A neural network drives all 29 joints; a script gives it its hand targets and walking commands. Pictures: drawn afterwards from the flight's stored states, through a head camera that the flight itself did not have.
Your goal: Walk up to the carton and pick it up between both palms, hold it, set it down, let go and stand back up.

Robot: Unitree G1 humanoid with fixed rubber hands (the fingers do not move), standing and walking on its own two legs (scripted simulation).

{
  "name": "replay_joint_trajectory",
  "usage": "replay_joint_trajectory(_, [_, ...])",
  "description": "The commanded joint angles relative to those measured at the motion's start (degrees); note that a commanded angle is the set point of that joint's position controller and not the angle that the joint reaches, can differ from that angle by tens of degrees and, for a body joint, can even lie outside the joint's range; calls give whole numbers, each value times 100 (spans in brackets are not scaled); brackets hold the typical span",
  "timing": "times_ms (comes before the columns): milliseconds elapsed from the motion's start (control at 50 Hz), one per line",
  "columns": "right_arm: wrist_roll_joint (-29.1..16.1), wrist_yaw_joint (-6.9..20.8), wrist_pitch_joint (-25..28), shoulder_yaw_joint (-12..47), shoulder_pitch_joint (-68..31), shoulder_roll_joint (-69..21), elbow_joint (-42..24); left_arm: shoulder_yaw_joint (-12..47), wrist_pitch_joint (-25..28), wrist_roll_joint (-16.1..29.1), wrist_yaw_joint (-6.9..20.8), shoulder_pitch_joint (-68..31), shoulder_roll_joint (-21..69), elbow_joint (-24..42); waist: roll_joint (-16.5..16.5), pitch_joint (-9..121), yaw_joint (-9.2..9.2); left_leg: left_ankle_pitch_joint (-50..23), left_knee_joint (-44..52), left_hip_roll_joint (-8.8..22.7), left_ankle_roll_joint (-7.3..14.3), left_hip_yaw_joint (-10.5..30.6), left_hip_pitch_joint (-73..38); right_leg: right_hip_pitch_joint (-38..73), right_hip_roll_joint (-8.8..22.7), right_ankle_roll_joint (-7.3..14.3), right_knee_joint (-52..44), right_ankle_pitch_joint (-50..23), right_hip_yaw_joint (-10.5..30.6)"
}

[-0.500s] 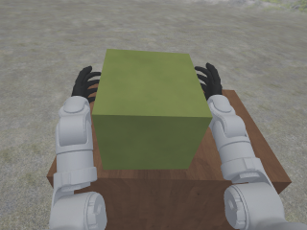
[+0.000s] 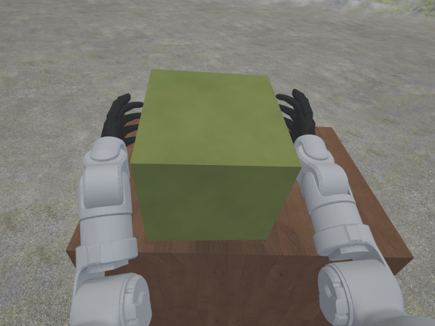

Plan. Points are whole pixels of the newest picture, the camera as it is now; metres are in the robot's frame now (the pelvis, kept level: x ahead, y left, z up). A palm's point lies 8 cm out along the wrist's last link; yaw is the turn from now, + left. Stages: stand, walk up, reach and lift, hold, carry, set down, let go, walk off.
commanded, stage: hold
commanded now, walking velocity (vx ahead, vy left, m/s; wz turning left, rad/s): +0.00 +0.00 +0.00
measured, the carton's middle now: (209, 155) +0.38 +0.00 +0.16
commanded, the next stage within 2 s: set down in 0.22 s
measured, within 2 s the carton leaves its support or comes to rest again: neither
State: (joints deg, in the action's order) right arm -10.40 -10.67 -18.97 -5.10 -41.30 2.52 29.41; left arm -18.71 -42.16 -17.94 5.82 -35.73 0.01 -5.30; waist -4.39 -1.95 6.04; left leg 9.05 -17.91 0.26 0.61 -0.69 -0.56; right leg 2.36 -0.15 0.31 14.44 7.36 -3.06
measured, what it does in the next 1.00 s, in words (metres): stands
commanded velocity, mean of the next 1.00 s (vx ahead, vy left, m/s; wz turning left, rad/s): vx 0.00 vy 0.00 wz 0.00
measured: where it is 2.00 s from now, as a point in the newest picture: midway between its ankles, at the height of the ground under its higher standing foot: outside the picture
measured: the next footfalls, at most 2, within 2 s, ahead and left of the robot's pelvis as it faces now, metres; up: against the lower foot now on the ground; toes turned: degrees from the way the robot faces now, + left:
none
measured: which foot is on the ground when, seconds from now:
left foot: down 0.00-1.00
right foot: down 0.00-1.00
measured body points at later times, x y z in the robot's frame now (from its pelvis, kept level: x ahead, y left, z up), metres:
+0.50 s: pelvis +0.01 +0.00 +0.00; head -0.05 +0.04 +0.44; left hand +0.38 +0.18 +0.22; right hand +0.39 -0.15 +0.23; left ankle +0.02 +0.11 -0.75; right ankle +0.02 -0.11 -0.75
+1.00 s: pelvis +0.02 -0.01 +0.00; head +0.00 +0.02 +0.45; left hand +0.40 +0.16 +0.16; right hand +0.41 -0.16 +0.18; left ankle +0.02 +0.11 -0.75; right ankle +0.02 -0.11 -0.75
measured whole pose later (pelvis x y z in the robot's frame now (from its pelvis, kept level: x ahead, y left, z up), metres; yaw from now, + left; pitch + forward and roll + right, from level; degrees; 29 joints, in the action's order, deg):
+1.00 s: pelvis +0.02 -0.01 +0.00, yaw +2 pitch -8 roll +0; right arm -3.3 -7.1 2.0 -6.5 -36.8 2.2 36.7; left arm -16.2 -26.6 -18.6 2.2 -30.8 2.4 -9.9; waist -5.1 -4.7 3.6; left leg 10.2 -17.5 0.8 -0.5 0.7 -0.6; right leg 2.9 -0.5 1.3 14.6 9.5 -5.4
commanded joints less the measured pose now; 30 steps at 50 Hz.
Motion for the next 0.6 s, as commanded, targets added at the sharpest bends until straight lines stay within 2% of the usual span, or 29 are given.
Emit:
replay_joint_trajectory(0, [-313, 580, 209, 2181, -3622, -2941, -1174, 2430, 263, 668, 626, -3575, 2768, 280, 391, 1599, -3, -776, 302, -184, -81, -178, -187, 364, -244, -217, -88, -614, -158])
replay_joint_trajectory(60, [-341, 589, 247, 2187, -3697, -2986, -1275, 2539, 271, 753, 628, -3662, 2827, 402, 468, 1810, 45, -888, 259, -181, -103, -174, -250, 429, -243, -204, -58, -701, -150])
replay_joint_trajectory(100, [-367, 577, 259, 2239, -3821, -2987, -1383, 2547, 262, 751, 620, -3637, 2829, 339, 461, 1889, 10, -941, 212, -195, -97, -177, -276, 448, -245, -211, -61, -758, -150])
replay_joint_trajectory(140, [-332, 566, 230, 2182, -3697, -3017, -1261, 2552, 297, 772, 620, -3722, 2822, 387, 450, 1864, 82, -834, 248, -201, -96, -175, -248, 420, -233, -232, -54, -732, -146])
replay_joint_trajectory(200, [-332, 568, 249, 2173, -3693, -2969, -1282, 2547, 300, 761, 626, -3649, 2825, 351, 466, 1881, 68, -927, 236, -192, -113, -167, -284, 427, -249, -218, -52, -764, -160])
replay_joint_trajectory(220, [-409, 605, 283, 2101, -4164, -2969, -1308, 2493, 315, 813, 634, -3978, 2572, 297, 454, 1967, -107, -785, 210, -261, -56, -141, -176, 434, -241, -251, -14, -559, -174])
replay_joint_trajectory(280, [-400, 626, 391, 2112, -4061, -3005, -1355, 2487, 380, 828, 620, -3821, 2605, 352, 427, 2082, -116, -1004, 176, -256, -32, -131, -303, 539, -247, -271, 34, -789, -181])
replay_joint_trajectory(340, [-116, 643, 625, 1870, -3811, -2839, -1155, 2205, 516, 601, 714, -3478, 2511, 90, 405, 1787, -117, -965, 237, -260, -30, -176, -359, 526, -213, -264, -31, -775, -223])
replay_joint_trajectory(420, [442, 784, 1242, 1350, -3489, -2524, -825, 1977, 875, 346, 850, -3213, 2479, -70, 495, 1410, -113, -652, 405, -189, -82, -266, -337, 367, -181, -173, -160, -143, -397])
replay_joint_trajectory(520, [1076, 971, 2009, 875, -3155, -2219, -394, 1973, 1341, 222, 816, -2864, 2509, -448, 488, 908, -93, -323, 528, -94, -112, -344, -272, 198, -124, -107, -223, 298, -536])
replay_joint_trajectory(580, [1158, 988, 2287, 886, -3115, -2133, -424, 2097, 1465, 278, 737, -2718, 2526, -440, 431, 1073, -148, -543, 461, -74, -113, -362, -279, 254, -117, -115, -183, 158, -572])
